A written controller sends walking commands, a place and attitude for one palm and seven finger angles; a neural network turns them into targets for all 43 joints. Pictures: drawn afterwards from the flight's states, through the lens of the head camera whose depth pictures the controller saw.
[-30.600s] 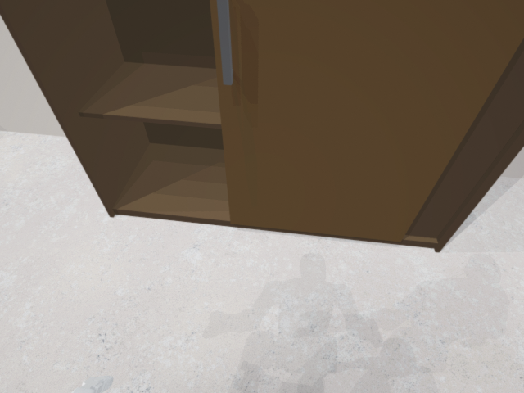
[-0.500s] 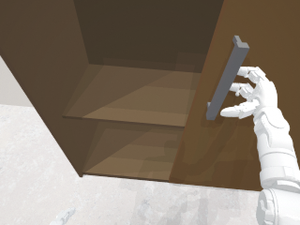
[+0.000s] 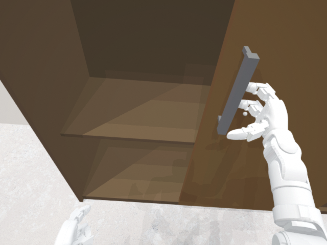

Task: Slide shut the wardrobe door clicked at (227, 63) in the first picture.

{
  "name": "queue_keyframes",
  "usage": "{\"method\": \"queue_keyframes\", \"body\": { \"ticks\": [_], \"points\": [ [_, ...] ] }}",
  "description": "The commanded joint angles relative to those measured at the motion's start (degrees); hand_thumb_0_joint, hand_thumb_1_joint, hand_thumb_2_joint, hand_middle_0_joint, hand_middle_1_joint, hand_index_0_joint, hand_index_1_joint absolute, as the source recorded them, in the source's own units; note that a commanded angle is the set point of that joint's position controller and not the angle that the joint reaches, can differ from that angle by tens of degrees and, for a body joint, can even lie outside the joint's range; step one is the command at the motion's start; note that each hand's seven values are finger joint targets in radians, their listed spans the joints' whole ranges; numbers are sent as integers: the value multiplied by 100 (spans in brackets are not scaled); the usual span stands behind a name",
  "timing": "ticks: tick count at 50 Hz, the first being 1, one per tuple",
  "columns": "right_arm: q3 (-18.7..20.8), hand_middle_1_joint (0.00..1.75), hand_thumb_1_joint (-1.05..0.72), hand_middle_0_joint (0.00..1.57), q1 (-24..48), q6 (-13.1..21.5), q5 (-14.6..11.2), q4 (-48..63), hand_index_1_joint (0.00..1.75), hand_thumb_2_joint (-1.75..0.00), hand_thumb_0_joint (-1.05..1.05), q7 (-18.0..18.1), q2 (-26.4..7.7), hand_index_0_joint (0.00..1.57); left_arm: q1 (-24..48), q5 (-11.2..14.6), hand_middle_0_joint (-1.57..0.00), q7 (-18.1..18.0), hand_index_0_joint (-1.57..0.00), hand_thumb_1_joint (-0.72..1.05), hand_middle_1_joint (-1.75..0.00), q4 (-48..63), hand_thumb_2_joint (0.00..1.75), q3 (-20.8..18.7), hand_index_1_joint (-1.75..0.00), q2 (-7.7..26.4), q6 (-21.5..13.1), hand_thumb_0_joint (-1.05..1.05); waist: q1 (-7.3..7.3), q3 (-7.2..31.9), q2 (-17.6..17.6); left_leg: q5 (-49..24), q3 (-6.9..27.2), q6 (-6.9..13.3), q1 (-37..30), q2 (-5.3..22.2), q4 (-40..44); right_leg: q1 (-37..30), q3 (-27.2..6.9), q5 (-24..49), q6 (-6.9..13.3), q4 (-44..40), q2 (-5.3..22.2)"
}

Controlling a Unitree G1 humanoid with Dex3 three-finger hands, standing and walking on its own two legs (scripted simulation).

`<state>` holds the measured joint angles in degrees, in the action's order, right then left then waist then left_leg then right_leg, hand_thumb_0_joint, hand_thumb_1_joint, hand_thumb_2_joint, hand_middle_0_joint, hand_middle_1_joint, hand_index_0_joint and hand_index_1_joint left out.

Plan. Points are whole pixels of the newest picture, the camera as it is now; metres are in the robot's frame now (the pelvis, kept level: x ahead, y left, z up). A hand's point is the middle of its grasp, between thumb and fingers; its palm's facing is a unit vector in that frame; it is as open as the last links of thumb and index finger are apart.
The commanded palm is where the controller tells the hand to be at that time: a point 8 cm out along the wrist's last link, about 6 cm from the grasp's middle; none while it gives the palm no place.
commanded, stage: slide the fingers in behind the handle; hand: right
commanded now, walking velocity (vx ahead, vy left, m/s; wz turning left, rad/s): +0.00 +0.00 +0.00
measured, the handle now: (232, 95) +0.47 -0.14 +0.16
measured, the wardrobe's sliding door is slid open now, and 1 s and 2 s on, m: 0.58 0.58 0.58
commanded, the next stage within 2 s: move the hooked fingers beside the handle in 0.12 s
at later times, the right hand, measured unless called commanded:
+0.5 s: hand (244, 113) +0.39 -0.15 +0.16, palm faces +0.03 +1.00 -0.02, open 14.2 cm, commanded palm +0.37 -0.19 +0.16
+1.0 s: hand (248, 106) +0.42 -0.17 +0.16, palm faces +0.03 +1.00 -0.02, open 14.0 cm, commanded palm +0.39 -0.22 +0.16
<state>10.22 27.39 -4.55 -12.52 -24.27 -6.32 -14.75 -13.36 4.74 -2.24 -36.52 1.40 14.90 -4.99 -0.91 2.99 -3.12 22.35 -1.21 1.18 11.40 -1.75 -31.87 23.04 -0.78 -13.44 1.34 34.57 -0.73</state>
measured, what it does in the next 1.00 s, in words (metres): stands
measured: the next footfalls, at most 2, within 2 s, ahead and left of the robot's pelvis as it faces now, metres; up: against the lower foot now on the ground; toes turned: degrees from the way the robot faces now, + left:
none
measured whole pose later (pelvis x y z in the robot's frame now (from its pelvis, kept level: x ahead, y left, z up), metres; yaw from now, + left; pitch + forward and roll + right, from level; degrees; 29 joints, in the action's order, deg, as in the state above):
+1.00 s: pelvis +0.00 +0.01 +0.00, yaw +1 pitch +3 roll +1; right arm 15.7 32.9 -0.3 -11.2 -36.8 -9.7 -20.7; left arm -17.8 4.5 -2.4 -37.5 1.0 15.8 -3.4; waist -3.4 2.6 -2.5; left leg 21.6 -0.2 1.9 12.1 -2.8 -31.0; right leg 23.1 0.0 -13.0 0.6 33.4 0.5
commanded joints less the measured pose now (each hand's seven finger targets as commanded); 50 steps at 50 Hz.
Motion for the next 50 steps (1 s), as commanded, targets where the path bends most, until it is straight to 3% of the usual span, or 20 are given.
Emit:
{"method": "queue_keyframes", "body": {
  "ticks": [1,4,6,9,10,12,18,19,22,29,30,32,35,36,37,40,44,45,48,50],
  "points": [
    [200,120,50,30,2553,369,3,1332,120,-30,0,81,-1003,30,339,-22,-20,-26,-20,90,-30,775,90,-257,-30,735,-202,0,-172,1448,402,-2070,-41,1,991,-21,532,-2056,-172,1225,165,-193,43],
    [-135,120,50,30,2597,413,46,1419,120,-30,0,51,-669,30,390,-22,-20,-11,-20,90,-30,797,90,-249,-30,688,-193,0,-208,1513,41,-2001,-58,34,1101,-18,484,-2293,-216,1296,133,-177,48],
    [-244,120,50,30,2792,429,52,1344,120,-30,0,74,-582,30,392,-8,-20,-5,-20,90,-30,766,90,-245,-30,685,-179,0,-281,1414,185,-1915,-50,20,1166,-29,542,-2233,-217,1159,142,-173,54],
    [-202,120,50,30,2897,453,34,1370,120,-30,0,79,-643,30,389,-21,-20,-10,-20,90,-30,754,90,-243,-30,699,-183,0,-254,1504,36,-1886,-55,48,1115,-19,532,-2302,-253,1158,121,-200,41],
    [-374,120,50,30,2884,478,28,1425,120,-30,0,75,-446,30,399,-34,-20,-4,-20,90,-30,759,90,-235,-30,672,-189,0,-274,1544,165,-1963,-45,48,1044,-7,548,-2284,-241,1204,145,-170,25],
    [-382,120,50,30,2896,492,18,1404,120,-30,0,63,-425,30,393,-28,-20,5,-20,90,-30,756,90,-245,-30,675,-212,0,-274,1543,118,-1943,-49,29,1103,-26,557,-2315,-239,1165,138,-187,26],
    [-148,120,50,30,2924,575,15,1222,120,-30,0,32,-735,30,348,-29,-20,-10,-20,90,-30,698,90,-246,-30,721,-214,0,-236,1482,264,-1857,-37,28,1043,-36,597,-2218,-252,1060,141,-249,22],
    [-272,120,50,30,3080,580,17,1163,120,-30,0,9,-617,30,361,-16,-20,-14,-20,90,-30,677,90,-239,-30,710,-220,0,-290,1384,182,-1788,-35,25,1142,-34,614,-2228,-249,1000,146,-253,18],
    [-150,120,50,30,3312,613,0,899,120,-30,0,-1,-791,30,301,-14,-20,-34,-20,90,-30,592,90,-234,-30,736,-227,0,-322,1238,244,-1562,-14,16,1174,-34,686,-2078,-243,742,157,-295,12],
    [-60,120,50,30,3427,734,16,696,120,-30,0,-67,-889,30,191,-20,-20,-23,-20,90,-30,575,90,-258,-30,744,-289,0,-301,1494,70,-1604,-19,32,1177,-44,655,-2256,-269,864,143,-283,7],
    [51,120,50,30,3301,744,9,570,120,-30,0,-69,-1001,30,158,-37,-20,-27,-20,90,-30,538,90,-264,-30,755,-283,0,-269,1512,246,-1658,-5,40,1036,-31,676,-2149,-258,887,159,-258,4],
    [179,120,50,30,3436,742,7,351,120,-30,0,-111,-1211,30,148,-10,-20,-43,-20,90,-30,523,90,-256,-30,786,-255,0,-296,1339,234,-1590,27,10,1101,-31,702,-1983,-201,719,165,-280,-1],
    [87,120,50,30,3610,814,31,325,120,-30,0,-121,-1122,30,115,-24,-20,-49,-20,90,-30,522,90,-258,-30,772,-278,0,-304,1352,135,-1502,27,29,1111,-15,697,-1975,-207,683,167,-272,0],
    [271,120,50,30,3538,803,20,90,120,-30,0,-104,-1269,30,71,-15,-20,-47,-20,90,-30,501,90,-264,-30,799,-277,0,-300,1311,286,-1489,28,6,1173,-40,703,-1930,-214,640,175,-276,7],
    [415,120,50,30,3619,818,31,32,120,-30,0,-105,-1495,30,40,-26,-20,-58,-20,90,-30,476,90,-265,-30,831,-263,0,-287,1360,180,-1505,52,12,1133,-25,692,-1910,-200,650,170,-281,5],
    [835,120,50,30,3159,850,32,-68,120,-30,0,-104,-1888,30,-12,-66,-20,-54,-20,90,-30,535,90,-263,-30,841,-208,0,-110,1589,355,-1931,74,18,677,11,636,-1757,-141,957,177,-272,-9],
    [1002,120,50,30,2985,820,61,-129,120,-30,0,-202,-2068,30,-32,-56,-20,-39,-20,90,-30,652,90,-279,-30,845,-150,0,-95,1526,386,-2419,109,-32,565,19,580,-1613,-34,1135,197,-228,-15],
    [988,120,50,30,2834,833,71,-125,120,-30,0,-239,-2079,30,-39,-54,-20,-40,-20,90,-30,676,90,-289,-30,852,-116,0,-79,1528,512,-2523,104,-21,433,34,568,-1529,-22,1195,209,-214,-12],
    [877,120,50,30,3018,835,43,154,120,-30,0,-384,-1985,30,-43,-18,-20,-46,-20,90,-30,739,90,-327,-30,856,-94,0,-171,1608,181,-2695,118,-39,600,8,549,-1773,18,1347,219,-160,-15],
    [579,120,50,30,3111,858,-3,437,120,-30,0,-470,-1656,30,-9,0,-20,-42,-20,90,-30,776,90,-329,-30,806,-108,0,-231,1619,-8,-2615,85,-2,695,-4,566,-1969,-12,1460,224,-118,-5]
  ]
}}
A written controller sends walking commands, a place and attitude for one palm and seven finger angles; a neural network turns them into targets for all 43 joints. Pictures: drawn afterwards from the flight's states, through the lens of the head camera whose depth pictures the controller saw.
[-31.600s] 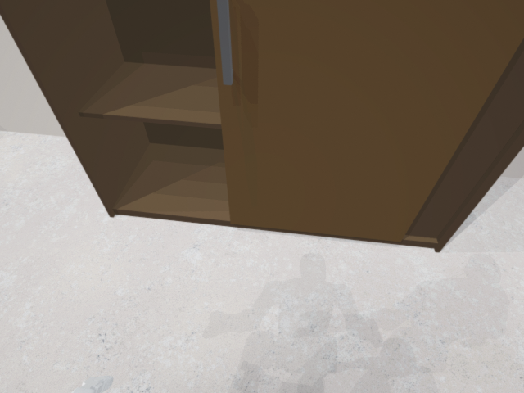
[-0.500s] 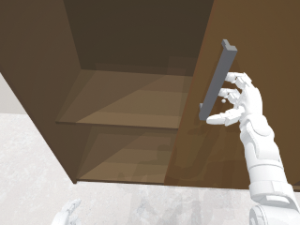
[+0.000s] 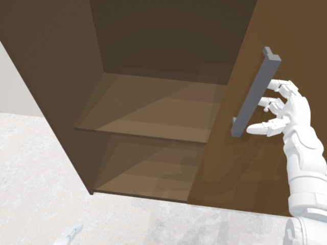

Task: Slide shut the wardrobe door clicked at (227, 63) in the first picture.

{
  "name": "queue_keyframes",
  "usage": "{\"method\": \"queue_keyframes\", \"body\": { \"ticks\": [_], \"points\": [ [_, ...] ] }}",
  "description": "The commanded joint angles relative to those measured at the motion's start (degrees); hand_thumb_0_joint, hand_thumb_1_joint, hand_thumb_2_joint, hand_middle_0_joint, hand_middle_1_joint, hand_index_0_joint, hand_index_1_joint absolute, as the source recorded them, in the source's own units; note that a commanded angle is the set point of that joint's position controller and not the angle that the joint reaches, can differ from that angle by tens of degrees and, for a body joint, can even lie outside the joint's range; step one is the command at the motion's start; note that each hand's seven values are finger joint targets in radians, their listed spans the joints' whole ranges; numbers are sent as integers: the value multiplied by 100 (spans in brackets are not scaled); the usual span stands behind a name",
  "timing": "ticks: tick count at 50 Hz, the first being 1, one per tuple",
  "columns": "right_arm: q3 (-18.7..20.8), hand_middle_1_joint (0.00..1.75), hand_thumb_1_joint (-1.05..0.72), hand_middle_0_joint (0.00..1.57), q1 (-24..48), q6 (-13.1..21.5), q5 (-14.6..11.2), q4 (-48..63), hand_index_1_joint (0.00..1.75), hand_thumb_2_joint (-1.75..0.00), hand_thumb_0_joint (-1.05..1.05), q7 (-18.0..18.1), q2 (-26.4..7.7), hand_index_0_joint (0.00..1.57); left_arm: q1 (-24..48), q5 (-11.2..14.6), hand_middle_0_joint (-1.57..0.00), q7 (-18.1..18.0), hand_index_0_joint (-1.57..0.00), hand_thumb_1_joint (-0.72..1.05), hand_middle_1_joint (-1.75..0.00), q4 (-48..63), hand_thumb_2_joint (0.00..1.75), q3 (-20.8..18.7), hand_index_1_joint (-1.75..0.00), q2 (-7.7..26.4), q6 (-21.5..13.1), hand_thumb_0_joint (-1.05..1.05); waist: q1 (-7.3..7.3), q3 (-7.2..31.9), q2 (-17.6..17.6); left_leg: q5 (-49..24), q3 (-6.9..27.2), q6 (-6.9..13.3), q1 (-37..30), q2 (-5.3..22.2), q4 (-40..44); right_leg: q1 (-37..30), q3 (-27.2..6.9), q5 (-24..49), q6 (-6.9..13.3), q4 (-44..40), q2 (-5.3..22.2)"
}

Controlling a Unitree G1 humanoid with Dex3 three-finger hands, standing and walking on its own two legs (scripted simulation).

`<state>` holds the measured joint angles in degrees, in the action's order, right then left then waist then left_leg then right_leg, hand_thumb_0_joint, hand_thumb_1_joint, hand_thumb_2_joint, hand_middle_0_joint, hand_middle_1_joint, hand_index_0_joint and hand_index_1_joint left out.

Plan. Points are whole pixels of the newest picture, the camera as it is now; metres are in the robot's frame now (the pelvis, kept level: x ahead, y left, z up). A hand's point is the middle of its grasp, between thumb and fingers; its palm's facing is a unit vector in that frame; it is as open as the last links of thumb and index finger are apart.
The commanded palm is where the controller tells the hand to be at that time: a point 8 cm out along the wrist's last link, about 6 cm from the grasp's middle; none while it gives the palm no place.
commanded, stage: move the hooked fingers beside the handle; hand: right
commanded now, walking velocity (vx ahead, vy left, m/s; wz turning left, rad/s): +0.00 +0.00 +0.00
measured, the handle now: (249, 97) +0.46 -0.16 +0.15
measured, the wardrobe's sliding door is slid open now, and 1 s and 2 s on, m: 0.58 0.58 0.61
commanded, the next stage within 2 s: none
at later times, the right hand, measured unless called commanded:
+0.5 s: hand (272, 109) +0.42 -0.21 +0.16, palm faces +0.02 +1.00 -0.01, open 13.7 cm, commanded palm +0.40 -0.26 +0.16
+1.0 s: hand (275, 108) +0.42 -0.21 +0.16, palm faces +0.00 +1.00 -0.01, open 13.4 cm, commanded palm +0.41 -0.28 +0.16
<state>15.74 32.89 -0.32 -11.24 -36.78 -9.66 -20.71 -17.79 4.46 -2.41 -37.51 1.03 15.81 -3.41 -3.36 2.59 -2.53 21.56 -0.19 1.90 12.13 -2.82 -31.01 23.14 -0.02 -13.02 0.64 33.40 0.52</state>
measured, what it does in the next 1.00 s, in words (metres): stands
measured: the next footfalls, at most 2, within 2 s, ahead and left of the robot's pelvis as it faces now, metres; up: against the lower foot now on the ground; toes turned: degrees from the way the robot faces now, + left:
none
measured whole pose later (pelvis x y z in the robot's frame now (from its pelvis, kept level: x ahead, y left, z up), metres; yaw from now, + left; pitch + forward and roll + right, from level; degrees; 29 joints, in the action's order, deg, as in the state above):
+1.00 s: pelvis -0.02 -0.01 +0.00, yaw +0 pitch +4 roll +2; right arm 19.1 41.5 3.9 -10.3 -50.9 -17.1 -26.2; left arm -19.7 4.3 -3.4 -38.1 1.5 16.8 -3.2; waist -5.0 2.3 -2.6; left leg 21.0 -0.8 1.5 16.0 -3.2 -32.8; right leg 27.3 -0.6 -12.5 1.1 35.7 0.8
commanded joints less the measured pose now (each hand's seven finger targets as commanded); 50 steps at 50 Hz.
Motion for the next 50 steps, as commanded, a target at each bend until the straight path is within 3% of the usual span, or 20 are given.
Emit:
{"method": "queue_keyframes", "body": {
  "ticks": [1,5,7,9,10,12,16,18,19,22,27,30,31,32,35,39,42,45,48,50],
  "points": [
    [173,120,50,30,2400,407,-153,1638,120,-30,0,-150,-1166,30,403,30,-20,-27,-20,90,-30,856,90,-320,-30,751,-283,0,25,1706,11,-2586,-20,-94,692,72,481,-2046,-104,1470,301,20,-119],
    [70,120,50,30,2550,314,-237,1701,120,-30,0,-203,-1073,30,362,34,-20,-63,-20,90,-30,781,90,-320,-30,762,-284,0,-53,1620,152,-2508,-56,-86,771,74,498,-2074,-141,1497,304,20,-109],
    [305,120,50,30,2593,236,-210,1497,120,-30,0,-185,-1391,30,329,33,-20,-79,-20,90,-30,718,90,-318,-30,818,-262,0,-46,1513,154,-2433,-51,-98,843,79,493,-1940,-152,1381,293,-2,-115],
    [157,120,50,30,2787,215,-171,1456,120,-30,0,-174,-1229,30,326,26,-20,-85,-20,90,-30,713,90,-312,-30,793,-270,0,-85,1490,54,-2265,-63,-91,1013,73,495,-2034,-180,1340,293,-3,-113],
    [256,120,50,30,2817,237,-154,1421,120,-30,0,-129,-1358,30,294,4,-20,-94,-20,90,-30,671,90,-305,-30,803,-258,0,-80,1508,202,-2297,-68,-81,919,91,487,-1969,-175,1381,303,22,-102],
    [464,120,50,30,2742,279,-115,1395,120,-30,0,-110,-1613,30,271,-13,-20,-82,-20,90,-30,702,90,-306,-30,828,-245,0,-13,1731,13,-2320,-51,-70,863,92,435,-2042,-200,1440,281,8,-107],
    [443,120,50,30,2663,386,-115,1494,120,-30,0,-141,-1544,30,288,-22,-20,-67,-20,90,-30,764,90,-307,-30,804,-238,0,3,1956,5,-2542,-73,-64,791,86,360,-2206,-210,1730,278,63,-86],
    [517,120,50,30,2595,359,-141,1416,120,-30,0,-150,-1599,30,293,-20,-20,-67,-20,90,-30,783,90,-301,-30,809,-216,0,25,1875,-40,-2421,-94,-53,829,78,366,-2164,-232,1661,255,43,-76],
    [299,120,50,30,2753,360,-144,1479,120,-30,0,-183,-1412,30,347,-2,-20,-71,-20,90,-30,807,90,-287,-30,794,-214,0,-31,1777,-161,-2333,-89,-56,928,83,392,-2178,-222,1568,252,30,-74],
    [380,120,50,30,2985,300,-124,940,120,-30,0,-188,-1590,30,245,0,-20,-98,-20,90,-30,692,90,-287,-30,860,-188,0,-120,1435,180,-2067,-78,-74,1082,81,460,-1871,-236,1205,279,13,-64],
    [262,120,50,30,3113,358,-89,825,120,-30,0,-244,-1501,30,211,-3,-20,-106,-20,90,-30,710,90,-284,-30,845,-175,0,-113,1553,-59,-1904,-92,-46,1195,84,436,-2019,-291,1221,251,19,-52],
    [396,120,50,30,3079,423,-98,816,120,-30,0,-219,-1661,30,137,-30,-20,-100,-20,90,-30,701,90,-295,-30,870,-177,0,-76,1743,63,-1861,-90,-37,1052,92,440,-1966,-307,1204,258,18,-48],
    [567,120,50,30,3085,436,-73,622,120,-30,0,-205,-1869,30,122,-13,-20,-110,-20,90,-30,676,90,-299,-30,906,-161,0,-81,1667,137,-1804,-69,-54,1112,81,454,-1908,-307,1106,259,-2,-34],
    [404,120,50,30,3258,460,-79,642,120,-30,0,-229,-1730,30,131,-18,-20,-103,-20,90,-30,677,90,-283,-30,885,-173,0,-120,1603,34,-1752,-70,-60,1151,87,457,-1874,-294,1035,258,-10,-51],
    [544,120,50,30,3392,536,-72,393,120,-30,0,-250,-1955,30,66,-24,-20,-122,-20,90,-30,622,90,-277,-30,905,-171,0,-123,1490,173,-1537,-61,-50,1121,94,496,-1679,-296,814,272,-24,-39],
    [712,120,50,30,3419,633,-34,278,120,-30,0,-329,-2196,30,3,-27,-20,-116,-20,90,-30,644,90,-285,-30,930,-190,0,-96,1628,-76,-1534,-43,-53,1169,78,479,-1787,-291,844,262,-29,-40],
    [878,120,50,30,3470,659,-35,-43,120,-30,0,-382,-2469,30,-46,-22,-20,-134,-20,90,-30,615,90,-264,-30,960,-167,0,-118,1434,16,-1491,7,-82,1113,90,519,-1464,-217,665,289,-23,-49],
    [766,120,50,30,3591,751,-46,-65,120,-30,0,-450,-2354,30,-62,-18,-20,-130,-20,90,-30,654,90,-260,-30,919,-203,0,-130,1395,-29,-1290,3,-67,1166,86,540,-1448,-238,532,292,-31,-38],
    [1000,120,50,30,3622,768,-24,-396,120,-30,0,-485,-2674,30,-160,-19,-20,-145,-20,90,-30,615,90,-264,-30,974,-222,0,-136,1372,83,-1221,30,-97,1203,69,534,-1314,-219,421,302,-31,-28],
    [822,120,50,30,3844,835,-13,-362,120,-30,0,-501,-2508,30,-172,-24,-20,-144,-20,90,-30,609,90,-268,-30,954,-233,0,-197,1413,51,-1147,24,-99,1239,93,531,-1337,-213,371,306,-4,-28]
  ]
}}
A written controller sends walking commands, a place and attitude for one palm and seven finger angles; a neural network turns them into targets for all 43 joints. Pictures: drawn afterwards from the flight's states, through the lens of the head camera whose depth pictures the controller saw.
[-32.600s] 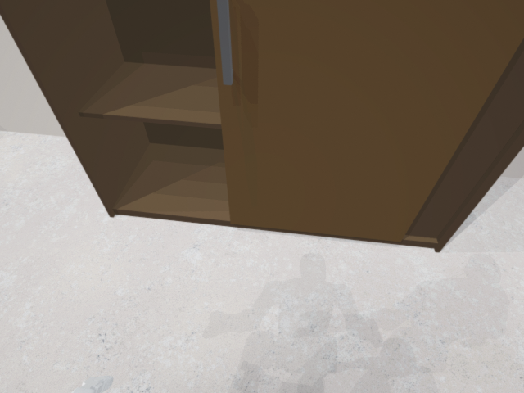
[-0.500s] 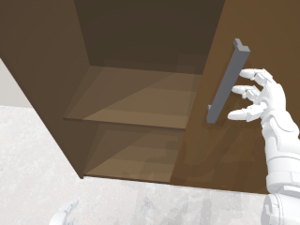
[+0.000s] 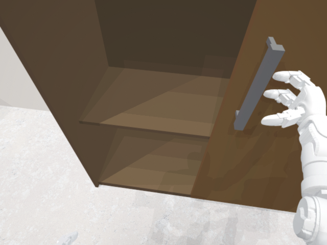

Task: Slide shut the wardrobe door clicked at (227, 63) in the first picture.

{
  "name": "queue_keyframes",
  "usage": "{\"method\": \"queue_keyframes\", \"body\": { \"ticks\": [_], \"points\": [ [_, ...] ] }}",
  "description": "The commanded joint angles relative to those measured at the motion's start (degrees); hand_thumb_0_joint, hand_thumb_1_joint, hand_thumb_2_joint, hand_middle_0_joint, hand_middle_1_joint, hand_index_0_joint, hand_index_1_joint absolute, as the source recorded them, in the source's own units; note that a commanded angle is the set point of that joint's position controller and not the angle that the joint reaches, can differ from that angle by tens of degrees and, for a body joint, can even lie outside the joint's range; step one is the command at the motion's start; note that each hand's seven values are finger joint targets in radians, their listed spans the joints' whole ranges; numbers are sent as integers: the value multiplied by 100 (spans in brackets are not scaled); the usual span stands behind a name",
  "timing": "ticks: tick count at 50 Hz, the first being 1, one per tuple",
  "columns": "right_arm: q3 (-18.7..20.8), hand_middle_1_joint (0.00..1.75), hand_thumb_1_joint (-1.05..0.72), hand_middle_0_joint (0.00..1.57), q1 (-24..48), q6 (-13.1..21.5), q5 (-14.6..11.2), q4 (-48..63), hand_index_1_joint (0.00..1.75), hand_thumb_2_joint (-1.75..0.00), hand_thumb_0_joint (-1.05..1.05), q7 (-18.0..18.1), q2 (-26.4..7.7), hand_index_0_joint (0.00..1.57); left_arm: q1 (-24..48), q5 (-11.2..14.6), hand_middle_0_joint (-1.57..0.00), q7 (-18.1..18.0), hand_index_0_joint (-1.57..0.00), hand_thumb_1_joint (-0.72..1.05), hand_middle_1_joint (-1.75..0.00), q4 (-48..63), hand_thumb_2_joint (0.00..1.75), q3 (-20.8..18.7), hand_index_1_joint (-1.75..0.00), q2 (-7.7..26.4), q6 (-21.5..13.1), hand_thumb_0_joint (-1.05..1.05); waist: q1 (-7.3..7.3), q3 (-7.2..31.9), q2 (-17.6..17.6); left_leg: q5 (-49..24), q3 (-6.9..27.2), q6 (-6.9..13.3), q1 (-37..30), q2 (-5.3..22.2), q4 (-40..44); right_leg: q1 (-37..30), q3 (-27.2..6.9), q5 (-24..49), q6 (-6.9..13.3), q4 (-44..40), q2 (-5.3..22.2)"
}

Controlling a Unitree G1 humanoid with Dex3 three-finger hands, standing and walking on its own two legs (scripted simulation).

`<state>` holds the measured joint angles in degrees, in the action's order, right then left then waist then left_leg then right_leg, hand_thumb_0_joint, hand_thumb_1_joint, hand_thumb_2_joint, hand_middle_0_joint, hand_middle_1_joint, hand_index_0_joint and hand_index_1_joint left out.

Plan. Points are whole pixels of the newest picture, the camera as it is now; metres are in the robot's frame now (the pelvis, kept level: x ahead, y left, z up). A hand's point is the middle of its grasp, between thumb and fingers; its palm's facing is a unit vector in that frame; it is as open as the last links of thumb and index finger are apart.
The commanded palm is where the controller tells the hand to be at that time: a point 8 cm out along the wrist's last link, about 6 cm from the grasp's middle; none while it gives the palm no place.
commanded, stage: move the hooked fingers beside the handle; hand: right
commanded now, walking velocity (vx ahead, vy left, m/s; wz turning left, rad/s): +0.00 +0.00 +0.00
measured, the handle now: (252, 89) +0.48 -0.15 +0.16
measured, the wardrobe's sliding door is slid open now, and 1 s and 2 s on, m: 0.58 0.61 0.62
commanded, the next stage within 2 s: none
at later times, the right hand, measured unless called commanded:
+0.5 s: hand (283, 101) +0.44 -0.22 +0.16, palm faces -0.02 +1.00 -0.01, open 13.1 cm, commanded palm +0.43 -0.28 +0.16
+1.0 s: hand (293, 102) +0.44 -0.24 +0.16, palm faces +0.00 +1.00 -0.01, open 13.0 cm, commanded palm +0.45 -0.28 +0.15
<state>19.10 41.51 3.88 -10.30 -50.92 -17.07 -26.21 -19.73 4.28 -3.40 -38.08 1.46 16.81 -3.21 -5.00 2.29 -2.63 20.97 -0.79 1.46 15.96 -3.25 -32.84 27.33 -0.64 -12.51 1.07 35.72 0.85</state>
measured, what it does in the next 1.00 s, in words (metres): stands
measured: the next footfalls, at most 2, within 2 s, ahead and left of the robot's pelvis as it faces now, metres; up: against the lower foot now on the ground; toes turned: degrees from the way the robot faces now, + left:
none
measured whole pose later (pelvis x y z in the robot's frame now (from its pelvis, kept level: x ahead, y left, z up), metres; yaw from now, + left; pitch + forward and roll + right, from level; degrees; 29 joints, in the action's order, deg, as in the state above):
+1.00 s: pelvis -0.02 -0.01 -0.01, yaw -1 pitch +8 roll +3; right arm 17.5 54.0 8.0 -9.5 -64.7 -20.2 -32.3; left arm -21.8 4.1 -3.8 -40.0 2.6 17.2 -5.6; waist -5.1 2.4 -1.9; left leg 21.2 -2.6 0.9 24.6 -3.4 -38.0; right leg 36.3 -2.3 -11.8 1.7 40.3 0.7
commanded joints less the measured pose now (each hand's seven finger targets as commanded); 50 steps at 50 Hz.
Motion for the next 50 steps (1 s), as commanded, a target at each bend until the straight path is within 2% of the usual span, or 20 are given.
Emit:
{"method": "queue_keyframes", "body": {
  "ticks": [1,6,9,14,16,18,20,23,24,25,30,34,37,40,43,44,45,47,49,50],
  "points": [
    [577,120,50,30,2934,424,-82,935,120,-30,0,241,-2065,30,9,8,-20,-50,-20,90,-30,654,90,-314,-30,876,-262,0,-31,1441,59,-1034,114,-76,923,118,727,-1752,-143,260,267,-241,-47],
    [613,120,50,30,3199,522,-57,645,120,-30,0,211,-2214,30,-88,-3,-20,-58,-20,90,-30,588,90,-302,-30,907,-285,0,-89,1369,141,-854,141,-98,994,127,723,-1560,-135,54,277,-217,-34],
    [494,120,50,30,3326,574,-38,571,120,-30,0,168,-2117,30,-113,1,-20,-57,-20,90,-30,585,90,-296,-30,891,-312,0,-117,1394,-7,-769,157,-101,1083,129,720,-1602,-141,-3,276,-203,-40],
    [582,120,50,30,3285,624,-18,433,120,-30,0,130,-2255,30,-164,7,-20,-60,-20,90,-30,582,90,-301,-30,907,-317,0,-107,1443,-54,-719,176,-101,1086,121,711,-1547,-130,-47,274,-175,-33],
    [721,120,50,30,3291,637,-19,295,120,-30,0,128,-2433,30,-200,0,-20,-61,-20,90,-30,555,90,-295,-30,937,-309,0,-108,1426,200,-783,212,-125,973,128,711,-1369,-110,-64,296,-152,-33],
    [787,120,50,30,3275,635,11,252,120,-30,0,95,-2555,30,-229,-3,-20,-65,-20,90,-30,577,90,-290,-30,941,-303,0,-82,1455,60,-795,207,-113,965,132,687,-1349,-112,-37,289,-150,-43],
    [619,120,50,30,3371,657,-14,254,120,-30,0,50,-2373,30,-225,2,-20,-68,-20,90,-30,575,90,-288,-30,914,-304,0,-139,1355,87,-741,193,-115,1046,140,704,-1362,-112,-73,295,-140,-27],
    [707,120,50,30,3466,634,-4,109,120,-30,0,15,-2564,30,-260,4,-20,-83,-20,90,-30,544,90,-273,-30,965,-313,0,-170,1258,70,-558,204,-130,1161,129,714,-1269,-132,-243,292,-149,-7],
    [600,120,50,30,3553,655,13,208,120,-30,0,1,-2456,30,-255,7,-20,-83,-20,90,-30,549,90,-281,-30,952,-327,0,-180,1296,-94,-529,174,-116,1236,127,696,-1374,-152,-235,278,-167,-9],
    [539,120,50,30,3538,669,-21,246,120,-30,0,-1,-2313,30,-279,-6,-20,-71,-20,90,-30,557,90,-289,-30,928,-337,0,-191,1344,36,-611,166,-116,1199,125,700,-1414,-148,-139,299,-131,-14],
    [677,120,50,30,3581,617,-11,-8,120,-30,0,-29,-2581,30,-356,-5,-20,-88,-20,90,-30,507,90,-275,-30,993,-326,0,-195,1323,148,-470,187,-132,1210,132,674,-1171,-150,-285,298,-102,4],
    [479,120,50,30,3666,526,21,-301,120,-30,0,-74,-2425,30,-401,7,-20,-110,-20,90,-30,466,90,-261,-30,1022,-342,0,-297,1110,119,-146,147,-159,1558,117,657,-1101,-205,-630,282,-154,44],
    [358,120,50,30,3791,551,23,-243,120,-30,0,-63,-2289,30,-432,-6,-20,-102,-20,90,-30,434,90,-271,-30,1016,-372,0,-324,1218,-76,-186,137,-145,1674,120,618,-1263,-248,-578,273,-119,55],
    [238,120,50,30,3808,533,19,-351,120,-30,0,-36,-2109,30,-497,-18,-20,-98,-20,90,-30,387,90,-277,-30,1021,-381,0,-364,1230,135,-179,99,-139,1721,120,590,-1232,-293,-591,283,-87,60],
    [151,120,50,30,3929,524,52,-395,120,-30,0,-27,-2062,30,-528,-21,-20,-101,-20,90,-30,346,90,-277,-30,1044,-397,0,-394,1185,-4,-1,77,-140,1918,119,536,-1207,-345,-839,251,-119,76],
    [-40,120,50,30,3997,515,52,-390,120,-30,0,-30,-1845,30,-515,-14,-20,-96,-20,90,-30,351,90,-265,-30,1030,-416,0,-430,1135,-112,63,51,-137,2040,118,510,-1253,-380,-953,240,-153,78],
    [-98,120,50,30,3988,507,25,-457,120,-30,0,-20,-1714,30,-544,-17,-20,-93,-20,90,-30,320,90,-278,-30,1027,-426,0,-458,1115,42,61,49,-135,2046,116,519,-1213,-381,-971,258,-120,79],
    [2,120,50,30,3938,456,31,-626,120,-30,0,-14,-1920,30,-554,-6,-20,-103,-20,90,-30,302,90,-263,-30,1081,-429,0,-457,1056,136,219,87,-163,2083,111,507,-1001,-356,-1112,260,-101,85],
    [-77,120,50,30,4030,434,30,-652,120,-30,0,-26,-1863,30,-565,7,-20,-115,-20,90,-30,286,90,-254,-30,1089,-447,0,-486,1021,154,329,85,-170,2144,122,484,-929,-375,-1253,252,-111,94],
    [-163,120,50,30,4105,443,26,-621,120,-30,0,-23,-1752,30,-576,-2,-20,-108,-20,90,-30,274,90,-251,-30,1079,-451,0,-473,1077,-25,320,70,-140,2170,130,444,-944,-383,-1259,240,-90,80]
  ]
}}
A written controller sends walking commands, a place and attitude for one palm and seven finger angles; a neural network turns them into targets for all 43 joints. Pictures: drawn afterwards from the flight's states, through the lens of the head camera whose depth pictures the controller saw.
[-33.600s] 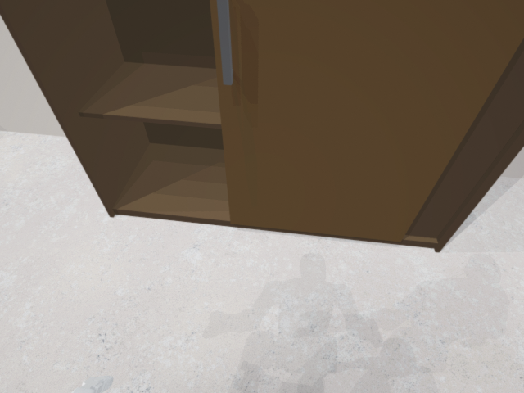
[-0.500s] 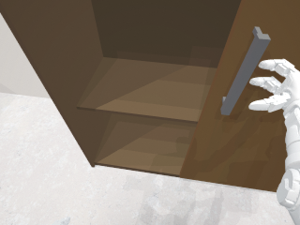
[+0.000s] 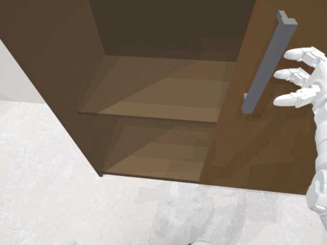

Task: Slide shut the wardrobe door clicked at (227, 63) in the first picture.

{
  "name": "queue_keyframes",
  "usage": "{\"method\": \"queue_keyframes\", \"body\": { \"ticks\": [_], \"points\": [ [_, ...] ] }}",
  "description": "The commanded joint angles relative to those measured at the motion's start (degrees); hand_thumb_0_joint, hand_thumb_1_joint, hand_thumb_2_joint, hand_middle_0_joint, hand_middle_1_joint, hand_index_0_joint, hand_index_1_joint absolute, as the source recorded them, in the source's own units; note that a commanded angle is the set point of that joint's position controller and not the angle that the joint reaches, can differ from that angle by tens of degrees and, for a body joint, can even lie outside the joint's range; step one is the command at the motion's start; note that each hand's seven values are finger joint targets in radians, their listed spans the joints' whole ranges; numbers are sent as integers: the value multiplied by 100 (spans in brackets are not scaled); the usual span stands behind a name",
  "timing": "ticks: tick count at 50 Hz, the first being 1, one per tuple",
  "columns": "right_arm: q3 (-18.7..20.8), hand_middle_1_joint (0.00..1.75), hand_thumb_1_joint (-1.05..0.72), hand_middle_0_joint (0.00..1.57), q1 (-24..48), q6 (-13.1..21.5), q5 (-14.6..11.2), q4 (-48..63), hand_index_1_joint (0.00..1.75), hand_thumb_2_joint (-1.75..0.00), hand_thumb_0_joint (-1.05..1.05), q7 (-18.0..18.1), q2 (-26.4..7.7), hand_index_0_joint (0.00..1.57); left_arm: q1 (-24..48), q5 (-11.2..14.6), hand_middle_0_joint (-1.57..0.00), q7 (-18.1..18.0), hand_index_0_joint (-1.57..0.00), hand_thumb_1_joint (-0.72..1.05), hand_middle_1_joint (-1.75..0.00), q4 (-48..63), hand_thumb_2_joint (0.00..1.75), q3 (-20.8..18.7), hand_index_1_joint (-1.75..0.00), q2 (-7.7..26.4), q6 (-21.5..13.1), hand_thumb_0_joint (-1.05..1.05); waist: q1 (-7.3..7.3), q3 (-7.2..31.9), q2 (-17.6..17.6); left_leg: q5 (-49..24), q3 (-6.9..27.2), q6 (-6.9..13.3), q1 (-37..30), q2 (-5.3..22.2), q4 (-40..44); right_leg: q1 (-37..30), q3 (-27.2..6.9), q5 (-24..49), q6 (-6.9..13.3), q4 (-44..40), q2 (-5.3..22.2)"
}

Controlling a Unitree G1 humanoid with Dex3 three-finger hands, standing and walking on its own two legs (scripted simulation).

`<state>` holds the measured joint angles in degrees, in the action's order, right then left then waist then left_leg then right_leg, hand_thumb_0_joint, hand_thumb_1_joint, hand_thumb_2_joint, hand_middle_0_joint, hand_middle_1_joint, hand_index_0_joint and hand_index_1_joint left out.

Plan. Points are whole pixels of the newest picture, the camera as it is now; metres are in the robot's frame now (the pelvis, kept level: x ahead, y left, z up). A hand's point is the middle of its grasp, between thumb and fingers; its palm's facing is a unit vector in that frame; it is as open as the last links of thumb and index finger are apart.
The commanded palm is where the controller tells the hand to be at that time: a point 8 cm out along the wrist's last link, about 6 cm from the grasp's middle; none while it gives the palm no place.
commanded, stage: move the hooked fingers beside the handle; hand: right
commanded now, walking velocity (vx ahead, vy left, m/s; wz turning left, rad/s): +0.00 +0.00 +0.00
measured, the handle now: (261, 69) +0.51 -0.17 +0.17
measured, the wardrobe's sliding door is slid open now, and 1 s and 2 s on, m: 0.61 0.62 0.61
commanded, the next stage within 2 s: none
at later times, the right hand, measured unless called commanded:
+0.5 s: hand (294, 80) +0.47 -0.23 +0.17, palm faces +0.01 +1.00 -0.01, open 13.3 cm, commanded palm +0.50 -0.25 +0.15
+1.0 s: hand (292, 80) +0.47 -0.23 +0.17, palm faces +0.03 +1.00 -0.02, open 13.4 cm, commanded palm +0.50 -0.24 +0.15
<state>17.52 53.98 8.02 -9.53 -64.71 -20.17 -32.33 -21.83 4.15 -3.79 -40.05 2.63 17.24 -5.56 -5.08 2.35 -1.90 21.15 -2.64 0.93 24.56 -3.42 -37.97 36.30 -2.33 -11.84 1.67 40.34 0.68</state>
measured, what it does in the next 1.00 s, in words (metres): stands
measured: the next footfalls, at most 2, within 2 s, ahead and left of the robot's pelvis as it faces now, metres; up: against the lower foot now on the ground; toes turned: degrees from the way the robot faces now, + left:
none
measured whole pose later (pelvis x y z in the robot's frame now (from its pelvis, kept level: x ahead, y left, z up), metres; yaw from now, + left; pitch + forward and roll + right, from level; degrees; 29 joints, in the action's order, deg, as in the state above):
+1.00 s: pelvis -0.03 -0.01 -0.02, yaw -1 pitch +11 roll +4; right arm 13.0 63.1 5.2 -9.2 -66.5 -14.0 -33.2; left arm -23.2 3.3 -3.1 -41.7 2.8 17.3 -8.2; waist -6.1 3.0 -1.5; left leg 21.4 -4.3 0.5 34.9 -2.7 -45.1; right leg 46.7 -3.2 -14.5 1.9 46.5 0.2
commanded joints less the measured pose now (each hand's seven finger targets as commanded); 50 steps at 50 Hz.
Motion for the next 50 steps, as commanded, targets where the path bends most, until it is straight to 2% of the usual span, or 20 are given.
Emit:
{"method": "queue_keyframes", "body": {
  "ticks": [1,2,5,6,9,10,11,14,15,16,19,24,25,28,30,32,36,45,48,50],
  "points": [
    [-65,120,50,30,2897,36,-39,821,120,-30,0,281,-1043,30,-371,15,-20,-69,-20,90,-30,465,90,-374,-30,1035,-244,0,-511,1145,-152,278,237,-100,1427,136,926,-2009,-256,-1330,174,-560,129],
    [-121,120,50,30,2865,12,-29,744,120,-30,0,285,-981,30,-375,6,-20,-70,-20,90,-30,445,90,-377,-30,1031,-251,0,-503,1084,-253,331,209,-86,1544,133,891,-2022,-301,-1442,149,-573,137],
    [-186,120,50,30,2917,-6,-73,759,120,-30,0,328,-828,30,-419,-10,-20,-67,-20,90,-30,411,90,-375,-30,1046,-293,0,-528,1147,-112,337,191,-80,1548,139,854,-1932,-334,-1467,157,-533,127],
    [-154,120,50,30,2848,-31,-48,655,120,-30,0,334,-894,30,-430,-2,-20,-64,-20,90,-30,403,90,-379,-30,1061,-292,0,-520,1150,11,394,206,-99,1553,128,846,-1884,-325,-1492,156,-519,141],
    [-321,120,50,30,2988,-75,-43,691,120,-30,0,347,-698,30,-409,2,-20,-70,-20,90,-30,376,90,-378,-30,1065,-324,0,-574,1075,-132,559,188,-104,1767,129,789,-1861,-358,-1721,132,-532,156],
    [-372,120,50,30,2965,-76,-70,673,120,-30,0,361,-585,30,-445,0,-20,-67,-20,90,-30,372,90,-375,-30,1055,-335,0,-588,1053,-43,540,180,-93,1755,127,790,-1812,-376,-1722,145,-519,152],
    [-433,120,50,30,2959,-82,-57,686,120,-30,0,361,-519,30,-434,5,-20,-59,-20,90,-30,360,90,-370,-30,1066,-355,0,-594,1043,-174,583,177,-98,1851,114,755,-1854,-380,-1779,131,-532,158],
    [-400,120,50,30,2947,-144,-58,592,120,-30,0,380,-561,30,-459,-3,-20,-66,-20,90,-30,317,90,-372,-30,1083,-382,0,-603,1077,-119,576,179,-102,1870,115,705,-1733,-383,-1780,125,-486,156],
    [-357,120,50,30,2878,-158,-66,533,120,-30,0,381,-618,30,-500,-9,-20,-71,-20,90,-30,308,90,-368,-30,1101,-369,0,-592,1125,54,530,184,-96,1781,118,705,-1629,-373,-1706,147,-433,151],
    [-401,120,50,30,2908,-175,-45,526,120,-30,0,364,-600,30,-485,6,-20,-73,-20,90,-30,310,90,-356,-30,1094,-374,0,-612,1112,-92,535,203,-107,1838,114,692,-1648,-339,-1680,141,-420,164],
    [-496,120,50,30,2913,-229,-43,474,120,-30,0,354,-473,30,-478,2,-20,-83,-20,90,-30,298,90,-356,-30,1107,-389,0,-638,1069,-47,687,169,-118,1976,114,633,-1593,-405,-1912,113,-449,190],
    [-596,120,50,30,3034,-269,-9,533,120,-30,0,417,-315,30,-511,-14,-20,-67,-20,90,-30,288,90,-363,-30,1086,-432,0,-670,1144,-253,675,134,-103,2156,107,543,-1678,-450,-1949,96,-416,193],
    [-590,120,50,30,2971,-280,-20,500,120,-30,0,437,-294,30,-543,-19,-20,-64,-20,90,-30,293,90,-359,-30,1081,-431,0,-662,1174,-135,618,142,-92,2066,107,557,-1612,-445,-1871,116,-375,182],
    [-711,120,50,30,3159,-271,36,621,120,-30,0,480,-176,30,-558,-28,-20,-43,-20,90,-30,267,90,-375,-30,1074,-447,0,-713,1233,-277,659,116,-100,2220,107,491,-1699,-461,-1914,90,-354,192],
    [-639,120,50,30,3126,-272,58,578,120,-30,0,509,-285,30,-601,-44,-20,-31,-20,90,-30,265,90,-377,-30,1085,-452,0,-683,1330,-173,642,120,-81,2142,108,471,-1633,-474,-1874,105,-303,181],
    [-729,120,50,30,3135,-303,62,543,120,-30,0,518,-171,30,-590,-34,-20,-28,-20,90,-30,265,90,-373,-30,1076,-453,0,-727,1281,-129,715,152,-106,2170,101,493,-1574,-423,-1888,109,-273,174],
    [-672,120,50,30,3285,-287,110,592,120,-30,0,537,-284,30,-629,-49,-20,-2,-20,90,-30,248,90,-380,-30,1077,-455,0,-727,1366,-313,709,148,-90,2214,100,455,-1589,-424,-1866,100,-234,178],
    [-747,120,50,30,3316,-324,136,440,120,-30,0,557,-205,30,-671,-58,-20,7,-20,90,-30,240,90,-360,-30,1087,-435,0,-761,1210,-351,829,107,-61,2353,98,389,-1437,-467,-2051,89,-224,168],
    [-698,120,50,30,3332,-330,152,400,120,-30,0,558,-275,30,-703,-66,-20,8,-20,90,-30,231,90,-373,-30,1093,-437,0,-756,1325,-279,808,113,-77,2335,95,364,-1444,-470,-2027,84,-217,173],
    [-786,120,50,30,3386,-341,149,428,120,-30,0,578,-127,30,-696,-70,-20,9,-20,90,-30,239,90,-365,-30,1086,-433,0,-783,1303,-385,833,82,-61,2423,93,332,-1479,-498,-2092,82,-227,175]
  ]
}}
